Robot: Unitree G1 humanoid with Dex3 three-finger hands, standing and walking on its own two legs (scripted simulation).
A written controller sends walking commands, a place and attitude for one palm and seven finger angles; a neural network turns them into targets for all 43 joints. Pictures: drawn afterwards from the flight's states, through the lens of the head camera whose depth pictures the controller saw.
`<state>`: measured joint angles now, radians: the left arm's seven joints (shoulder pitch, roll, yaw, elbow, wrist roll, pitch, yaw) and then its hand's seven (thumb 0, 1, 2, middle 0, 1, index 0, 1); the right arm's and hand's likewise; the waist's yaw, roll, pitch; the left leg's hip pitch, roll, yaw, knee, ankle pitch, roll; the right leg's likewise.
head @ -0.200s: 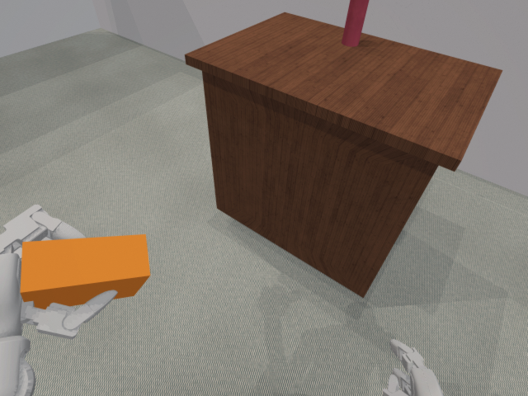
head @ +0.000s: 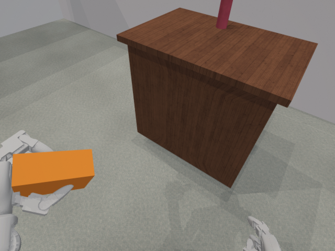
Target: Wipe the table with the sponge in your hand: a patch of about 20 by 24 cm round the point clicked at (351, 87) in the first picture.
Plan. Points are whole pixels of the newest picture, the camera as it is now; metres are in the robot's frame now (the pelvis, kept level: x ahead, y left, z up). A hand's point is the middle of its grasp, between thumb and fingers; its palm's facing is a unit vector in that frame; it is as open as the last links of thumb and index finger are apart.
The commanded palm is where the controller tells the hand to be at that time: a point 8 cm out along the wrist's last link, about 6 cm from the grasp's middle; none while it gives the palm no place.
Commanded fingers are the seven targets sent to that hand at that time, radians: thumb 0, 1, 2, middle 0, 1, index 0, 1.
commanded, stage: stand and wait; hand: left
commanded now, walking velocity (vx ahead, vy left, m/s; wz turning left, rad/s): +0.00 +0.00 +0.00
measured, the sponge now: (65, 172) +0.22 +0.21 +0.14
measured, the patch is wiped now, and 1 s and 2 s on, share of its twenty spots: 0.00 0.00 0.00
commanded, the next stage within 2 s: look at it before walking up in 0.06 s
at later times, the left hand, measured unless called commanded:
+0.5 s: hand (38, 176) +0.21 +0.25 +0.16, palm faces +0.41 -0.82 -0.39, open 9.4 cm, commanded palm +0.14 +0.29 +0.18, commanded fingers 0.00 0.10 1.30 -1.20 -1.60 -1.20 -1.60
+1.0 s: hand out of the picture +0.11 +0.26 +0.16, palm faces +0.59 -0.70 -0.40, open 9.4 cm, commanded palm +0.05 +0.29 +0.18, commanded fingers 0.00 0.10 1.30 -1.20 -1.60 -1.20 -1.60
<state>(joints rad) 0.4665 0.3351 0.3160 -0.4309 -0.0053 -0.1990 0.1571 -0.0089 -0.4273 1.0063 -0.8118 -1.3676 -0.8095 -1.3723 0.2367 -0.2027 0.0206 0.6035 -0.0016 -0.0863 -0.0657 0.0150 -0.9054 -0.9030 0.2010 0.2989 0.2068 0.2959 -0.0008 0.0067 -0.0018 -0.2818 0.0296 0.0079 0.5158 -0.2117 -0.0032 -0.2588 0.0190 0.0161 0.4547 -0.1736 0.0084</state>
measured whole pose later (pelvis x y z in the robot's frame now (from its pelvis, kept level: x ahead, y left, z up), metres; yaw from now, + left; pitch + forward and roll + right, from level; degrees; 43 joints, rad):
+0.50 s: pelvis -0.01 +0.00 +0.00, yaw +2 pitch -1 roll -1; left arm 0.46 0.35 0.32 -0.45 0.00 -0.19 0.16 -0.01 -0.43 1.01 -0.81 -1.37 -0.81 -1.37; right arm 0.25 -0.21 0.01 0.59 0.00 -0.08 -0.06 0.01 -0.91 -0.90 0.20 0.30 0.21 0.30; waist -0.02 0.01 0.02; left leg -0.34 0.01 -0.03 0.56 -0.21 0.00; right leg -0.30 0.00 -0.02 0.50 -0.19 0.01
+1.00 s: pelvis -0.02 -0.02 -0.01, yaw +17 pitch -1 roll +0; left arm 0.49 0.35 0.31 -0.49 -0.01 -0.17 0.14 -0.01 -0.43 1.01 -0.81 -1.37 -0.81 -1.37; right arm 0.24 -0.21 0.00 0.61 -0.01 -0.05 -0.07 0.02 -0.91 -0.90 0.20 0.30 0.21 0.30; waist -0.01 -0.01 0.01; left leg -0.47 0.02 0.02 1.02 -0.42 -0.04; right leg -0.29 -0.07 -0.14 0.57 -0.25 -0.01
